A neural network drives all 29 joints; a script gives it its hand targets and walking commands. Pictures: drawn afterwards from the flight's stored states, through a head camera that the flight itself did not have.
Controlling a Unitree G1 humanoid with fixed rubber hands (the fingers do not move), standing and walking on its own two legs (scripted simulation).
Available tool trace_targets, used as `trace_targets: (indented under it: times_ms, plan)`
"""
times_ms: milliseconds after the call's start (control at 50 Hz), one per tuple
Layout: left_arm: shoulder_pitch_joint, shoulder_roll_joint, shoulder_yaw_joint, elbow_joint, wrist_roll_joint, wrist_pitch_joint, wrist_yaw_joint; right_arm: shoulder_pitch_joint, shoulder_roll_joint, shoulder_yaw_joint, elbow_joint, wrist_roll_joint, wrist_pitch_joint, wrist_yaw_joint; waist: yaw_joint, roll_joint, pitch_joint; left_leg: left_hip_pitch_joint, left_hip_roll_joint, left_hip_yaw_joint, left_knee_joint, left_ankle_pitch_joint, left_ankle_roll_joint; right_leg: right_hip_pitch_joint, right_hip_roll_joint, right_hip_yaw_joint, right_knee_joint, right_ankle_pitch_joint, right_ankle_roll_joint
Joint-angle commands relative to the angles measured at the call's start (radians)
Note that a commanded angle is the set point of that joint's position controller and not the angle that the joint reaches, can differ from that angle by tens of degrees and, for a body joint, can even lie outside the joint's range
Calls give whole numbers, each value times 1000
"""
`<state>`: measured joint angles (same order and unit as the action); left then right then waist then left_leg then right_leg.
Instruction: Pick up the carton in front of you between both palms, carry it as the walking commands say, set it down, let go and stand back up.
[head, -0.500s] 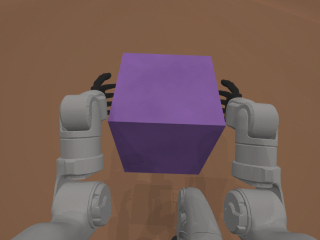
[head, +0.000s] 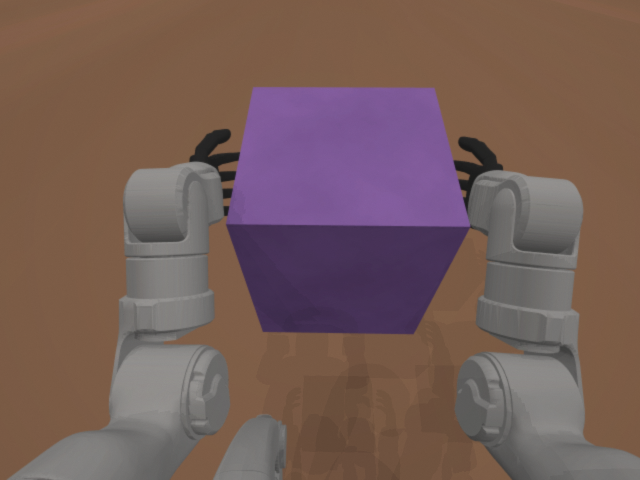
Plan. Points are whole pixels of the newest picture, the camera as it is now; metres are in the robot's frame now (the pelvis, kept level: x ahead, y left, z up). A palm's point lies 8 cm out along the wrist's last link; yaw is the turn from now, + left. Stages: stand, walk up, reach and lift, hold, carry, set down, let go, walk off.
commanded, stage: carry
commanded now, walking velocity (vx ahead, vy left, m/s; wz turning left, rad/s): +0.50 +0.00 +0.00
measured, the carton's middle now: (340, 221) +0.41 +0.00 +0.11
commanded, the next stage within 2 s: none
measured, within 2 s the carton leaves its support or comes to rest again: neither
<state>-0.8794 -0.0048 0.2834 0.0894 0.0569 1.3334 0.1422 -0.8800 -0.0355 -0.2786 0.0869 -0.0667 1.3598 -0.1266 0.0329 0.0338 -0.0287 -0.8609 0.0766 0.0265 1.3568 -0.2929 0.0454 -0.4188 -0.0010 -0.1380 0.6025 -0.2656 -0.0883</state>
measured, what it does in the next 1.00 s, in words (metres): walks ahead: left foot, then right foot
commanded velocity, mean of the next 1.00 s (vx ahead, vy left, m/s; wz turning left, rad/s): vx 0.39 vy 0.00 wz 0.00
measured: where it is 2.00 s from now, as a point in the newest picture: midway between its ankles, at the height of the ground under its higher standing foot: (322, 322)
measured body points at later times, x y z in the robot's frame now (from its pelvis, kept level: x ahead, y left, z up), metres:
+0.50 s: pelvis +0.28 +0.07 +0.02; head +0.32 +0.10 +0.47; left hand +0.67 +0.22 +0.11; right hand +0.65 -0.08 +0.12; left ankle +0.32 +0.13 -0.73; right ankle +0.27 -0.08 -0.64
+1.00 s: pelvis +0.59 +0.02 +0.01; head +0.60 +0.01 +0.46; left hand +0.87 +0.17 +0.08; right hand +0.87 -0.13 +0.07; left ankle +0.52 +0.13 -0.66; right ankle +0.65 -0.05 -0.73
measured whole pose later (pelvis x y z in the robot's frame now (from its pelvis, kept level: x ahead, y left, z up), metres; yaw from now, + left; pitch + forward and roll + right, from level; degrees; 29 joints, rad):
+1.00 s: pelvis +0.59 +0.02 +0.01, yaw +1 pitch +4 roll +0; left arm -0.18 -0.14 0.11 -0.24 0.12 1.18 0.08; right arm -0.16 0.13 -0.13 -0.26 -0.11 1.20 -0.08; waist 0.00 0.02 -0.07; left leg -0.42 0.05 0.08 1.01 -0.43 -0.02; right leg -0.34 -0.02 -0.23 0.40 -0.13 -0.09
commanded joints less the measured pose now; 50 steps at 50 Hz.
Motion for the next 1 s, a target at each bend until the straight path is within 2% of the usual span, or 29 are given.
trace_targets:
  times_ms: [0,80,120,180,220,240,260,280,300,320,340,360,380,420,480,560,660,740,780,800,820,840,860,880,900,920,940,960,980]
  plan:
    - [-647,-980,-548,18,-389,18,-245,-738,1059,593,1,415,-10,191,36,-148,-450,-189,41,-4,-107,70,-27,542,-248,329,-220,212,-165]
    - [-662,-1003,-525,96,-379,11,-257,-721,1088,556,104,414,-13,212,23,-153,-362,-67,35,26,-416,202,-42,468,-204,228,-270,236,-123]
    - [-674,-1014,-514,113,-381,0,-259,-716,1104,536,135,416,-21,219,29,-168,-329,38,11,72,-561,243,-30,443,-198,192,-295,282,-101]
    - [-713,-1019,-510,100,-391,-13,-251,-744,1118,515,144,431,-33,222,23,-194,-294,202,-28,120,-740,255,-5,437,-206,150,-285,401,-46]
    - [-701,-1021,-510,105,-394,-17,-243,-734,1107,495,157,429,-38,221,-14,-207,-312,366,-58,145,-873,275,3,462,-213,112,-202,618,4]
    - [-688,-1023,-509,116,-394,-18,-240,-706,1103,482,181,425,-41,221,-40,-173,-374,545,-91,185,-958,305,3,450,-169,42,-46,690,44]
    - [-667,-1018,-505,136,-389,-19,-238,-672,1095,463,206,418,-46,222,-53,-92,-469,801,-32,118,-927,263,-1,318,-142,16,144,520,76]
    - [-636,-1011,-499,162,-387,-21,-240,-628,1078,435,227,406,-50,224,-57,65,-537,967,205,-198,-870,342,15,149,-98,24,358,190,102]
    - [-661,-1067,-497,167,-391,-24,-241,-647,1054,426,214,382,-61,223,-40,317,-588,1198,343,-554,-965,291,152,-202,33,88,546,-211,121]
    - [-685,-1082,-508,150,-391,-30,-241,-624,1092,431,208,380,-67,228,-48,259,-549,1170,321,-554,-1022,203,149,-290,-2,154,631,-218,96]
    - [-716,-1126,-531,127,-409,-38,-244,-659,1116,444,152,387,-80,232,-47,184,-514,1112,283,-472,-1025,200,132,-310,-30,155,646,-178,81]
    - [-731,-1163,-549,98,-429,-49,-246,-703,1135,465,85,401,-92,235,-44,72,-500,1048,268,-397,-1038,182,110,-296,-67,158,621,-109,80]
    - [-735,-1193,-565,70,-445,-60,-245,-743,1154,488,24,417,-102,235,-44,48,-484,979,252,-325,-1065,175,92,-268,-96,161,572,-55,85]
    - [-701,-1235,-603,24,-462,-76,-238,-733,1178,520,-43,424,-112,231,-38,77,-503,959,225,-229,-1094,196,85,-234,-103,139,524,1,101]
    - [-564,-1257,-647,-14,-438,-99,-227,-580,1199,559,-65,401,-120,235,-43,85,-517,1033,204,-142,-1103,323,95,-298,-111,108,446,48,125]
    - [-389,-1262,-723,-71,-392,-132,-226,-395,1204,635,-116,374,-144,258,-52,102,-480,1146,178,-72,-1084,574,91,-395,-103,60,330,89,134]
    - [-190,-1214,-814,-225,-356,-156,-233,-212,1171,741,-275,364,-172,279,-59,101,-399,1181,146,-16,-1070,694,92,-386,-72,13,122,164,120]
    - [16,-1138,-850,-300,-314,-144,-249,-2,1121,802,-345,345,-169,288,-65,118,-323,1159,132,39,-1045,844,60,-247,-19,-57,-112,269,92]
    - [109,-1104,-857,-316,-298,-138,-263,85,1096,826,-366,341,-166,297,-57,144,-331,1089,126,82,-945,975,25,-37,21,-112,-203,289,66]
    - [197,-1085,-848,-325,-282,-133,-268,149,1095,848,-397,345,-163,298,-42,117,-365,983,105,132,-815,974,-7,177,39,-139,-255,349,55]
    - [202,-1074,-854,-347,-279,-133,-275,156,1087,849,-384,343,-159,304,-19,66,-423,814,80,148,-643,782,-40,424,-33,-72,-244,392,43]
    - [254,-1065,-845,-349,-274,-128,-283,172,1082,859,-399,348,-155,310,-8,-104,-519,551,32,130,-413,254,-73,716,-306,221,-116,756,6]
    - [298,-1067,-823,-304,-268,-136,-291,181,1084,866,-419,356,-145,312,-7,-317,-569,255,-108,74,-143,-252,-96,910,-458,516,-173,889,-173]
    - [335,-1078,-825,-323,-279,-143,-297,197,1084,872,-421,360,-148,315,-10,-255,-531,206,-74,-3,-44,-264,-79,803,-453,470,-211,878,-190]
    - [322,-1102,-837,-348,-286,-149,-301,172,1094,884,-442,369,-156,318,-13,-202,-491,203,-36,-19,-69,-234,-60,717,-404,383,-229,854,-162]
    - [299,-1118,-853,-374,-297,-153,-305,164,1107,899,-452,377,-164,319,-20,-106,-438,236,7,-34,-163,-180,-55,600,-379,306,-260,789,-119]
    - [279,-1129,-862,-391,-310,-156,-307,169,1127,908,-458,384,-169,319,-26,-81,-404,298,38,-38,-296,-140,-58,493,-352,239,-305,688,-82]
    - [276,-1135,-867,-405,-320,-159,-310,184,1140,911,-463,383,-174,316,-29,-96,-388,370,34,-4,-410,-116,-62,413,-317,172,-326,631,-53]
    - [289,-1130,-870,-413,-328,-159,-314,215,1145,911,-455,375,-178,312,-30,-111,-387,429,16,25,-503,-109,-69,368,-295,126,-338,611,-49]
